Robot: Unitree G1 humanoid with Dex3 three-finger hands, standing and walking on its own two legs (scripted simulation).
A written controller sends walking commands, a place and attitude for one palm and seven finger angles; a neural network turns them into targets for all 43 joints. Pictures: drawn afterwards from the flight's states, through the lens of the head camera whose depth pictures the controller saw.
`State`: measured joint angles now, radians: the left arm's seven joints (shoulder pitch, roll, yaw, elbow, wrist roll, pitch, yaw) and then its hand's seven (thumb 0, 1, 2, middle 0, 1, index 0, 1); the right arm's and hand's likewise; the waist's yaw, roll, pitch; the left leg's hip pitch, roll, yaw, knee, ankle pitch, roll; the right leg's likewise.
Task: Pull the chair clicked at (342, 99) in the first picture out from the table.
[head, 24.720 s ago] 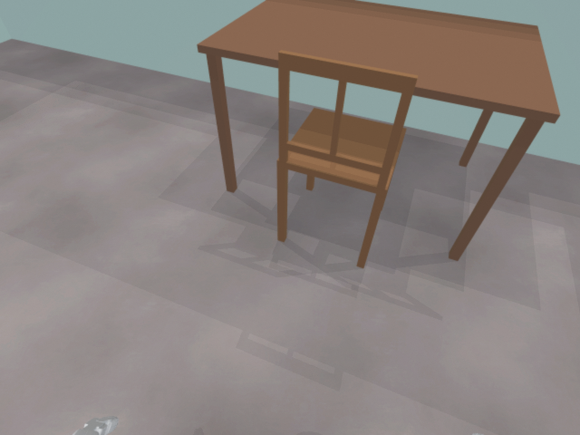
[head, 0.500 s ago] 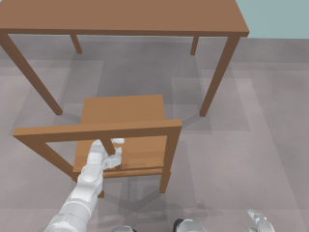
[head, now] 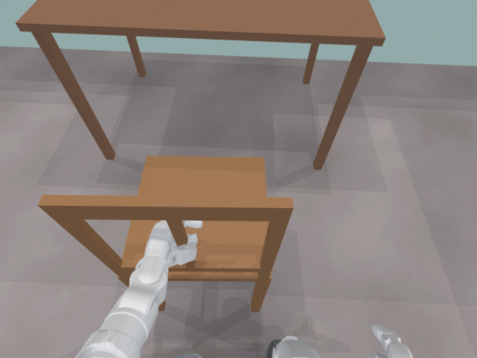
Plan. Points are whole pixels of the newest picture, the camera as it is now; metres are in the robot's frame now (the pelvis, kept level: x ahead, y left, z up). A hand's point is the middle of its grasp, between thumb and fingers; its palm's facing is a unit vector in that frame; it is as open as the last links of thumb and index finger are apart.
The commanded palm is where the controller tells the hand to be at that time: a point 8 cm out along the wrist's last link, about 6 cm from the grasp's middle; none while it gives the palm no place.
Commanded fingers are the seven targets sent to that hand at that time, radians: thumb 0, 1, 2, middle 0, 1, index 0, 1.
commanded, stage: stop walking, hand still on the chair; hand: left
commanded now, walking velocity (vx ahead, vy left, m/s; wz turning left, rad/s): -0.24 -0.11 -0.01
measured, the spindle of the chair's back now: (183, 244) +0.33 +0.12 -0.09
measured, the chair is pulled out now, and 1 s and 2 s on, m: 0.52 0.62 0.62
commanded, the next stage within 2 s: open the thumb and straighten the fingers in 1.16 s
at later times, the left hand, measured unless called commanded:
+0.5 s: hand (184, 299) +0.22 +0.10 -0.07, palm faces -0.08 -0.98 -0.16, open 5.2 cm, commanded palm +0.21 +0.16 -0.05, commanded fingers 0.00 0.90 0.90 -0.50 -1.45 -0.50 -1.45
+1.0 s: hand (184, 298) +0.22 +0.10 -0.06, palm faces -0.03 -0.99 -0.16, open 5.3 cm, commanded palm +0.21 +0.16 -0.05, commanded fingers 0.00 0.90 0.90 -0.50 -1.45 -0.50 -1.45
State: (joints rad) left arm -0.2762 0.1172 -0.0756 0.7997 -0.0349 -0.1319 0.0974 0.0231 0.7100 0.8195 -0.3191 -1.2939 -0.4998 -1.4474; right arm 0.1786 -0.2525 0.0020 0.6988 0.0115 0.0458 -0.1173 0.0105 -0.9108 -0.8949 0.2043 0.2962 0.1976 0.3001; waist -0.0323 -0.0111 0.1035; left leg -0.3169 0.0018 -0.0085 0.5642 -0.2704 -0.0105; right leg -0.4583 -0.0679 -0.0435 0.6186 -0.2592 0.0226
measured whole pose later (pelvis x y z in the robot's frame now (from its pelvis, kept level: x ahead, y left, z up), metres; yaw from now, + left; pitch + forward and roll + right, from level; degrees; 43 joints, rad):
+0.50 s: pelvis -0.06 +0.00 +0.00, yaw -1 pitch -4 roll +0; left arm -0.13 0.11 -0.07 0.80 -0.03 -0.12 0.08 0.03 0.69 0.83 -0.34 -1.30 -0.50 -1.45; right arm 0.26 -0.27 0.00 0.73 0.02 0.01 -0.12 0.01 -0.91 -0.90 0.20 0.30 0.20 0.30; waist -0.06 0.03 0.06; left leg -0.31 0.02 -0.01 0.60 -0.25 0.00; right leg -0.25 -0.04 -0.04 0.60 -0.29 0.01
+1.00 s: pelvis -0.03 -0.02 +0.01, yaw -2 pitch -1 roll +0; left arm -0.02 0.12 -0.08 0.69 -0.04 -0.11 0.08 0.06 0.69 0.84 -0.34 -1.29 -0.50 -1.45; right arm 0.18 -0.22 0.03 0.71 0.03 -0.02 -0.11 0.01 -0.91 -0.89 0.21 0.30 0.20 0.30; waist -0.01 0.04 0.06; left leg -0.24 0.06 -0.01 0.46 -0.19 -0.04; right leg -0.19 0.01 -0.03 0.46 -0.25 -0.01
